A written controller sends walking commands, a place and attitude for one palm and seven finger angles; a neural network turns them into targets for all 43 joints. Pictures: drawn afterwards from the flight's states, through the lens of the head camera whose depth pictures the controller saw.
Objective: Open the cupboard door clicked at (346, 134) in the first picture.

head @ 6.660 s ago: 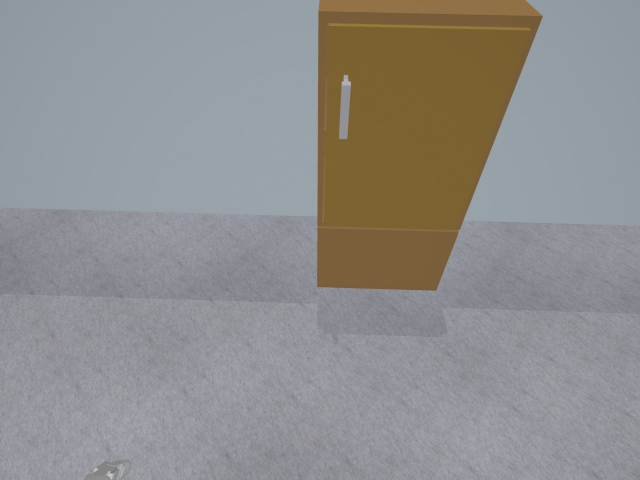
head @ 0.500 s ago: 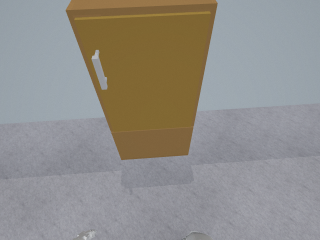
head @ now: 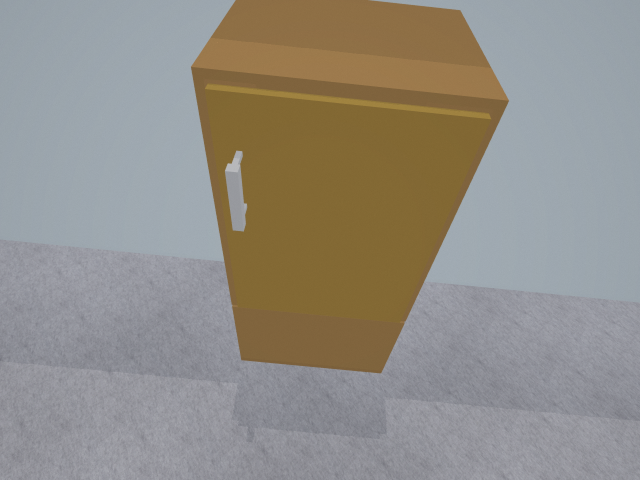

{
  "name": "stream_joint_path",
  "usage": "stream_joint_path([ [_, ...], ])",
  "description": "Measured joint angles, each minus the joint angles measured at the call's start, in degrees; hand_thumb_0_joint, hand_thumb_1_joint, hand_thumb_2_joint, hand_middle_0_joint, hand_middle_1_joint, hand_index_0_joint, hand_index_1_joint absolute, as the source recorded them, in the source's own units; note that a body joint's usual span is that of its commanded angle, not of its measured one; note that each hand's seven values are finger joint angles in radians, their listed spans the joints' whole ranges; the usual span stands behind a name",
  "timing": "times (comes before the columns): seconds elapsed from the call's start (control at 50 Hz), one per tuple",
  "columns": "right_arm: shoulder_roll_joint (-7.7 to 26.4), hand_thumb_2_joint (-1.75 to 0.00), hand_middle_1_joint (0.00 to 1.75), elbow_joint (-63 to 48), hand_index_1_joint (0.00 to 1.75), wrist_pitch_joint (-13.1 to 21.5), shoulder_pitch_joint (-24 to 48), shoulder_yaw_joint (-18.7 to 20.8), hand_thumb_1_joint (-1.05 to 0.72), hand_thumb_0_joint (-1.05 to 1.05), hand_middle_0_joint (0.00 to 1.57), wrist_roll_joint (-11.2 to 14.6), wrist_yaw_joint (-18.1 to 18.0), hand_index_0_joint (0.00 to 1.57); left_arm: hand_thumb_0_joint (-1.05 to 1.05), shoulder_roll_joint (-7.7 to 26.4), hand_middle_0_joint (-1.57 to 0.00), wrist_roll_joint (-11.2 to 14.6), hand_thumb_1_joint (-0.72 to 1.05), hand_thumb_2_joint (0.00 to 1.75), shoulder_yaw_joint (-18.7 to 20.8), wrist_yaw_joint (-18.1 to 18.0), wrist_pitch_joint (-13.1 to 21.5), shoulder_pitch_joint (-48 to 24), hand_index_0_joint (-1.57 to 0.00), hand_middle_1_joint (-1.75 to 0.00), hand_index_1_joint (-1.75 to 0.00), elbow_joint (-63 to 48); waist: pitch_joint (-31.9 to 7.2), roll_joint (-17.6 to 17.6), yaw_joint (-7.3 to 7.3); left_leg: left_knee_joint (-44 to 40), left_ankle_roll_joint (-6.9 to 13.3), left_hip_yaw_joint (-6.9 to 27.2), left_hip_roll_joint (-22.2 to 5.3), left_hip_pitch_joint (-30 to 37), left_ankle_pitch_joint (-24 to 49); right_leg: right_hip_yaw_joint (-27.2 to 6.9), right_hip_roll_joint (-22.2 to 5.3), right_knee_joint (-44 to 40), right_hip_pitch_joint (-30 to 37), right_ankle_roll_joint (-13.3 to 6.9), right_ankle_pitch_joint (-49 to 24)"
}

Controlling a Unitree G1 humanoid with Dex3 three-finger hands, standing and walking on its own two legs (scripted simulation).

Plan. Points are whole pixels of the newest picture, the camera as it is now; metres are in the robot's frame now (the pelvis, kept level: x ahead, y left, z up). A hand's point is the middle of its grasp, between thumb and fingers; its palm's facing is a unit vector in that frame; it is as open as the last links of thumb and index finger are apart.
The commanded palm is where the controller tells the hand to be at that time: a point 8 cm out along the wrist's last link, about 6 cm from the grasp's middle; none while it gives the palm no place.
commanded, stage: come to a stop and stand still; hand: left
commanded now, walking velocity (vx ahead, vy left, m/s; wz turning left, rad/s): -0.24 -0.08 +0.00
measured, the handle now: (238, 191) +0.54 +0.21 +0.02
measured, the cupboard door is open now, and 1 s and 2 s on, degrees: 0 0 0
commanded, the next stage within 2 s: look again from close up in 1.88 s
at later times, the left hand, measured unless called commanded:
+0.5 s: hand out of the picture -0.02 +0.13 -0.16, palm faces +0.03 -0.97 -0.23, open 7.3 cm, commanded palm none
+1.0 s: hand out of the picture -0.12 +0.11 -0.17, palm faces +0.07 -0.99 -0.16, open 7.3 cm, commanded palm none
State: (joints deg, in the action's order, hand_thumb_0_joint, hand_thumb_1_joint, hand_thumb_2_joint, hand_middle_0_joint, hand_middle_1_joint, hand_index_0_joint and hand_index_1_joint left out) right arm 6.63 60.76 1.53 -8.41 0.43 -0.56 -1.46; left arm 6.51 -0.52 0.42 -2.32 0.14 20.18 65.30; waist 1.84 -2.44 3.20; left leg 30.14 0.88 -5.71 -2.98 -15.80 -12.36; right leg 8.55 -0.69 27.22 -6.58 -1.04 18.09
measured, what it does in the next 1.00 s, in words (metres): walks backwards: left foot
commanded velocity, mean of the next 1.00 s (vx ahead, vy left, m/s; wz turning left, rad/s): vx -0.02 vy -0.02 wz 0.00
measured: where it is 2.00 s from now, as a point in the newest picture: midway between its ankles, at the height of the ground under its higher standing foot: outside the picture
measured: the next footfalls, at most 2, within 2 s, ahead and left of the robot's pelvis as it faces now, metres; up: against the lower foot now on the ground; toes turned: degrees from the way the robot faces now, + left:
left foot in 0.56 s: -0.04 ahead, +0.09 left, +0.00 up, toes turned +2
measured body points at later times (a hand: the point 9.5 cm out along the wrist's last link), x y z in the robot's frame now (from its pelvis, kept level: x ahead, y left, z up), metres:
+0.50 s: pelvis -0.06 -0.05 +0.00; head -0.06 -0.07 +0.45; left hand -0.02 +0.18 -0.15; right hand -0.03 -0.29 -0.16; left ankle -0.05 +0.09 -0.71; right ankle -0.05 -0.13 -0.74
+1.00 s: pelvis -0.09 -0.05 +0.01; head -0.10 -0.04 +0.46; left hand -0.12 +0.16 -0.16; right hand -0.12 -0.25 -0.16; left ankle -0.08 +0.09 -0.74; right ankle -0.05 -0.13 -0.74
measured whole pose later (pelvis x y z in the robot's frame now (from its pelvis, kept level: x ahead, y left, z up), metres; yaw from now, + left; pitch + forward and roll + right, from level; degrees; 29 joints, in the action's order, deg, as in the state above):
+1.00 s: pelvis -0.09 -0.05 +0.01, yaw +0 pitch -2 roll +0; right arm 5.5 65.8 -0.6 -19.2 0.1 -1.2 -1.6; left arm 6.7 -0.4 1.1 -1.7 -1.1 18.8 65.7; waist 0.9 -0.2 0.5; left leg 24.5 -1.3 -1.5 -2.4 -10.6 -12.1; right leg 5.6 0.7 23.4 -12.4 -2.6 9.5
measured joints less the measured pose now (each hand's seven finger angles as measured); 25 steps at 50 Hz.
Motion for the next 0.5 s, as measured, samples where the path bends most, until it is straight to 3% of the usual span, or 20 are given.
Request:
stream_joint_path([
  [0.08, -0.92, -0.9, 0.3, -0.95, 0.3, -0.69, 1.71, 0.04, -0.92, 0.0, 0.2, 0.32, -0.67, 0.2, 0.0, -0.16, -0.2, 0.06, 0.91, 0.9, 0.04, 0.28, -1.31, -0.95, -0.2, -0.3, -0.3, -1.12, 1.82, -0.37, -0.17, -1.61, 0.8, -1.61, 1.02, 0.28, 0.96, -1.91, -1.25, 2.87, -2.24, 0.9, 1.22],
  [0.22, 1.1, -0.9, 0.3, -2.4, 0.3, -1.84, 3.13, 2.01, -0.93, -0.02, 0.21, -0.4, -1.02, 0.2, 0.0, 2.12, -0.2, -0.49, 0.91, 0.9, 2.08, 0.28, -2.74, -4.31, -0.2, -0.3, -0.3, -5.01, 3.79, 2.22, -1.83, -1.51, 0.62, -2.36, 0.41, -3.0, 3.26, -6.13, -1.38, 18.8, -11.26, 1.46, 10.8],
  [0.3, 2.89, -0.9, 0.3, -1.62, 0.3, -2.92, 1.13, 2.74, -0.92, -0.01, 0.21, -0.5, -0.3, 0.2, 0.0, 3.98, -0.19, -0.84, 0.91, 0.9, 2.8, 0.24, -1.77, -4.35, -0.2, -0.3, -0.3, -6.68, 1.95, 3.29, -2.32, 1.14, -1.07, -1.82, -0.58, -5.2, 3.29, -5.98, -1.99, 8.22, -7.95, 1.2, 2.32],
  [0.38, 4.28, -0.9, 0.3, -0.13, 0.3, -4.95, -1.98, 3.33, -0.92, 0.0, 0.2, -0.29, 0.56, 0.2, 0.0, 3.89, -0.19, -1.1, 0.92, 0.9, 2.14, 0.19, -1.69, -4.28, -0.19, -0.3, -0.3, -6.34, -0.18, 4.44, -2.97, 8.33, -1.26, 2.3, 0.02, -6.42, -8.51, -4.2, -0.79, 7.17, -6.69, -0.97, 1.3],
  [0.44, 4.51, -0.9, 0.3, 0.95, 0.3, -5.09, -3.76, 3.12, -0.92, 0.0, 0.2, -0.4, 0.83, 0.2, 0.0, 3.31, -0.19, -0.9, 0.91, 0.9, 1.57, 0.33, -1.54, -4.28, -0.19, -0.3, -0.3, -5.9, -1.57, 3.88, -3.05, 13.24, -0.97, 3.81, 0.5, -5.56, -9.22, -4.08, -0.17, 4.39, -5.86, -1.79, -0.5],
  [0.5, 4.3, -0.9, 0.3, 1.66, 0.3, -4.41, -5.3, 2.66, -0.91, 0.0, 0.2, -0.37, 0.73, 0.2, 0.0, 2.33, -0.19, -0.68, 0.91, 0.9, 0.97, 0.57, -1.15, -4.94, -0.2, -0.3, -0.3, -5.42, -2.05, 3.75, -3.65, 11.68, -1.11, 4.48, 0.2, -2.33, -8.68, -3.35, 0.81, 2.76, -5.94, -2.24, -1.87],
])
